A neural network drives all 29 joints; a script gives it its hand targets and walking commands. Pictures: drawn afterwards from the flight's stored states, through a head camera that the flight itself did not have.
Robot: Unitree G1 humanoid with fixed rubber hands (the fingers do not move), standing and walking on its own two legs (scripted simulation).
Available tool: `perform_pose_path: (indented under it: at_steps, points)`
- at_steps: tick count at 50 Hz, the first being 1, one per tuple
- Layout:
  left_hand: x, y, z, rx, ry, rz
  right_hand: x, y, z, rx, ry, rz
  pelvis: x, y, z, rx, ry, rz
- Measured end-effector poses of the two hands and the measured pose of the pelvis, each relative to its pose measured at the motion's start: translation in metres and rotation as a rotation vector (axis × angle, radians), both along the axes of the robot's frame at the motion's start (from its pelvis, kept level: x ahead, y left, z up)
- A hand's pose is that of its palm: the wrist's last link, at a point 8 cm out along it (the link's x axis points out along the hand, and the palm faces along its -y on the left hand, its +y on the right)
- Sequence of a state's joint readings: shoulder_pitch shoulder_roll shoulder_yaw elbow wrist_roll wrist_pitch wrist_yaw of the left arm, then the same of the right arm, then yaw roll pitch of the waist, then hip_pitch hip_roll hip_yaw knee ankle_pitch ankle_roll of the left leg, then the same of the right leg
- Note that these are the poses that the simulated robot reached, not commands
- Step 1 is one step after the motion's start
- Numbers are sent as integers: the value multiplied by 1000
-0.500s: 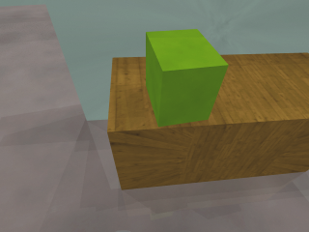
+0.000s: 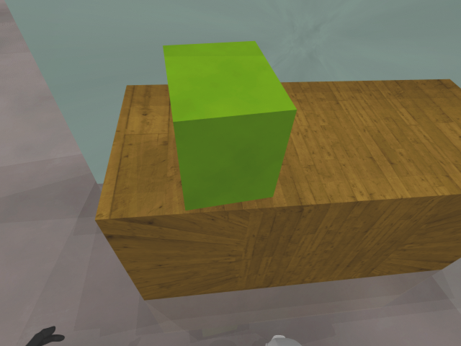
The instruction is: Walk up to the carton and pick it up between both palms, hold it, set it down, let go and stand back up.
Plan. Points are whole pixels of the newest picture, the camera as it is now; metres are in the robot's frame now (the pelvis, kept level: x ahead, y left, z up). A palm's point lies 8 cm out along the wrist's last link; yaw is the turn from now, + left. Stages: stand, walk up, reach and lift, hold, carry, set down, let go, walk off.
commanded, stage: walk up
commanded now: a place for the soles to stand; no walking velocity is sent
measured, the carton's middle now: (220, 124) +0.62 +0.02 +0.02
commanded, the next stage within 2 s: none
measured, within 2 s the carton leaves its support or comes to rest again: neither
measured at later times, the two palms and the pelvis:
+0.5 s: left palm out of the picture +0.07 +0.30 -0.09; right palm (421, 342) +0.16 -0.34 -0.09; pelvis +0.03 -0.04 +0.01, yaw +7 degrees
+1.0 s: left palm out of the picture +0.05 +0.31 -0.08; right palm out of the picture +0.15 -0.30 -0.07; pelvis +0.02 -0.01 +0.03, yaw +8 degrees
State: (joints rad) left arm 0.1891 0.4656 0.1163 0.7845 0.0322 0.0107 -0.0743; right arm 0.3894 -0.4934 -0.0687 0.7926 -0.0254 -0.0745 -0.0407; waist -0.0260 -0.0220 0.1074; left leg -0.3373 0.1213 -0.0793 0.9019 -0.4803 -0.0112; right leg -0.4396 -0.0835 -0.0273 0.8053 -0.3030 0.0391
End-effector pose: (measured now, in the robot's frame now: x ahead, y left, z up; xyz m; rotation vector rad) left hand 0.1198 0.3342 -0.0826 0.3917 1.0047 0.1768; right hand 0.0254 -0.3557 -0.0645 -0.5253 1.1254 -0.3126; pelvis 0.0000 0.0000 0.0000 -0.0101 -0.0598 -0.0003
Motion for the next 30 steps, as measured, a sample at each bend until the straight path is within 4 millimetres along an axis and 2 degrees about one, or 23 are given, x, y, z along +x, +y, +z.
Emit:
perform_pose_path:
  at_steps: [3, 6, 9, 12, 18, 25, 30]
  points:
    - [-2, -22, 2, -2, -8, 24, 26, -11, -13, 23, -2, -4, 7, -15, 0, 11, 1, 8]
    - [-11, -37, 6, -3, 11, 53, 55, -9, -16, 71, -28, 35, 14, -23, 6, 12, 2, 24]
    - [-19, -43, 9, 2, 26, 79, 77, -3, -18, 112, -24, 78, 21, -28, 11, 8, 11, 46]
    - [-29, -39, 6, 13, 42, 108, 93, 4, -20, 134, -6, 111, 26, -31, 10, 7, 18, 68]
    - [-44, -25, -8, 37, 97, 168, 113, 13, -22, 132, -4, 157, 28, -28, 3, 25, 18, 100]
    - [-52, -36, -4, 52, 107, 176, 134, 13, -26, 161, -37, 159, 26, -36, 5, 0, 22, 114]
    - [-71, -42, 3, 54, 108, 185, 146, 24, -26, 187, -40, 171, 23, -37, 12, 2, 12, 114]
